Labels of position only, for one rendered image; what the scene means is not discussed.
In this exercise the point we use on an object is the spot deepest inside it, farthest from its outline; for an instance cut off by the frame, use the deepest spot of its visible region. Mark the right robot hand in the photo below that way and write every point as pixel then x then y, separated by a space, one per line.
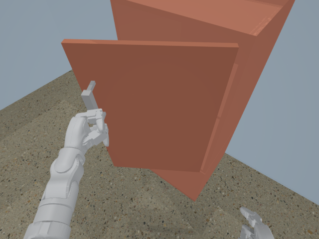
pixel 261 231

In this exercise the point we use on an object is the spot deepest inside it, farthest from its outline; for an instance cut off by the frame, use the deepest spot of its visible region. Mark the cupboard door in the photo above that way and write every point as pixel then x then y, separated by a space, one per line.
pixel 161 98

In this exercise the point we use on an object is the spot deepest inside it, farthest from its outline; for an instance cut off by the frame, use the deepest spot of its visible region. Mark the handle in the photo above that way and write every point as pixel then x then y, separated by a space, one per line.
pixel 89 99

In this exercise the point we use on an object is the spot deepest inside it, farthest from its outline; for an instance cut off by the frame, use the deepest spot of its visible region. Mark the left robot hand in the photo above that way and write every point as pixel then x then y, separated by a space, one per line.
pixel 79 135

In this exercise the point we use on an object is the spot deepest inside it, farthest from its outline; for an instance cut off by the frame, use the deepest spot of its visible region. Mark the robot left forearm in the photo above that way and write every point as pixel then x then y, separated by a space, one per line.
pixel 53 217

